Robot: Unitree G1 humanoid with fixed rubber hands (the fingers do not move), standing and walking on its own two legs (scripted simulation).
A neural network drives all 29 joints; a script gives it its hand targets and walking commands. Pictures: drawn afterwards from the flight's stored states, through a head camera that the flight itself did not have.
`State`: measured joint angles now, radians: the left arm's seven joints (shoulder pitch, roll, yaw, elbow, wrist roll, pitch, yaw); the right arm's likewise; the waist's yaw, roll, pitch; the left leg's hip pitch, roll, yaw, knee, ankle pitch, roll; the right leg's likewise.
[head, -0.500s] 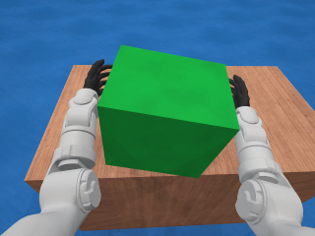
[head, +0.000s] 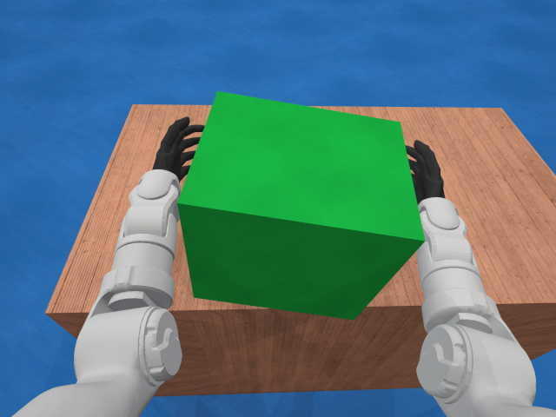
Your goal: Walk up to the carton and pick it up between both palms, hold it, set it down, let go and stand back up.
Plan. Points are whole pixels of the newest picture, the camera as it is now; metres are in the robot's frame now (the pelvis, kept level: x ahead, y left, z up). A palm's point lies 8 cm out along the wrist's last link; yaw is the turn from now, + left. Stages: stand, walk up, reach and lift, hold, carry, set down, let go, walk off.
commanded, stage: set down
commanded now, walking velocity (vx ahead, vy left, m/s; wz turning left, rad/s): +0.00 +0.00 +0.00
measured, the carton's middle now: (291, 214) +0.41 +0.02 +0.05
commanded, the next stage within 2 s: none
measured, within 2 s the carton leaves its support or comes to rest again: rests again in 1.78 s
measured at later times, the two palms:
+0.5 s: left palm (167, 177) +0.41 +0.21 +0.12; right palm (422, 199) +0.42 -0.17 +0.11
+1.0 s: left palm (162, 183) +0.41 +0.22 +0.11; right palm (417, 198) +0.42 -0.16 +0.11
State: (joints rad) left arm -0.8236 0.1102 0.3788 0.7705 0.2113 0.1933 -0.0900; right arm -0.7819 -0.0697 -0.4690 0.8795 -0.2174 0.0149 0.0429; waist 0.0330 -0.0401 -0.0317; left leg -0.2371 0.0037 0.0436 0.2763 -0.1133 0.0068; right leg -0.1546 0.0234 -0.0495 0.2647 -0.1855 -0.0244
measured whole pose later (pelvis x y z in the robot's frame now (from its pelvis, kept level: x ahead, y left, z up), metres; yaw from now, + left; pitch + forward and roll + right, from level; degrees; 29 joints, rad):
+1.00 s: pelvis +0.00 +0.01 +0.00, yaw +0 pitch +5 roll +0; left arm -0.79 0.09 0.45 0.80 0.28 0.10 -0.12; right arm -0.77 -0.02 -0.58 0.86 -0.31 -0.03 0.10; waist 0.03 -0.05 -0.03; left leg -0.24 -0.01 0.05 0.26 -0.11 0.02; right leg -0.16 0.01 -0.05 0.26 -0.18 -0.01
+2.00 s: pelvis -0.01 +0.01 -0.01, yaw -1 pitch +15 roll -2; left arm -0.98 0.27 0.01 1.34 -0.19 -0.16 0.06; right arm -0.93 -0.24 -0.07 1.29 0.18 -0.16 -0.03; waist 0.03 0.00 -0.19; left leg -0.56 0.03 0.04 0.46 -0.17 0.01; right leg -0.45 0.05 -0.06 0.38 -0.21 -0.03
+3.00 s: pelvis -0.02 -0.01 -0.01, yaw +0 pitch +13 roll -1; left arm -1.15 0.53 -0.13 1.02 -0.37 0.33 0.00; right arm -1.19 -0.56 0.18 1.17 0.58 0.24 0.06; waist 0.01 -0.03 -0.16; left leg -0.50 0.03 0.03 0.39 -0.11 0.00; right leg -0.40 0.05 -0.07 0.35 -0.17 -0.05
